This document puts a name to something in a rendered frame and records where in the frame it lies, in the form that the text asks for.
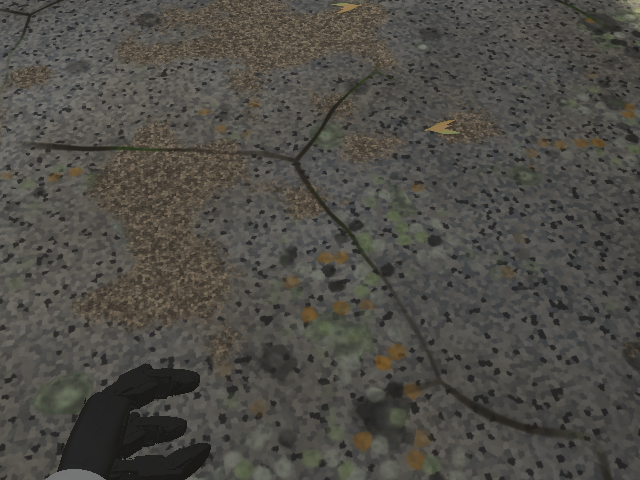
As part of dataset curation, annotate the left robot hand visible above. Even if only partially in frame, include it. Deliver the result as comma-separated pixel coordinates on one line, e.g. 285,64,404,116
57,363,211,480

